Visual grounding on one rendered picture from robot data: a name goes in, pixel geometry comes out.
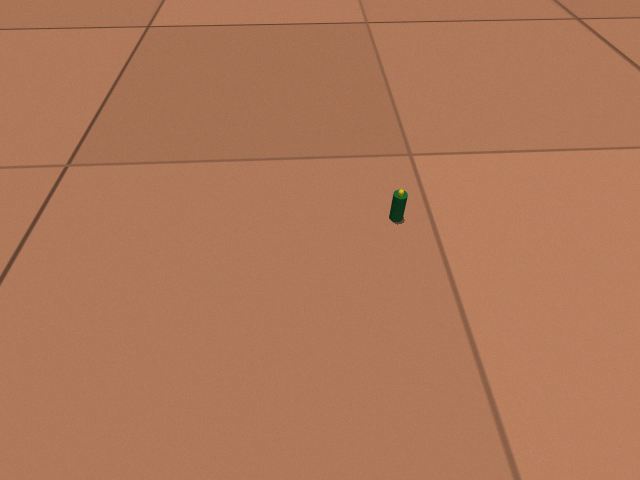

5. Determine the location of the bottle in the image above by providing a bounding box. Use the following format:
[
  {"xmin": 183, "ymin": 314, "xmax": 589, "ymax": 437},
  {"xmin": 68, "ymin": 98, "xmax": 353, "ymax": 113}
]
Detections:
[{"xmin": 389, "ymin": 189, "xmax": 408, "ymax": 222}]

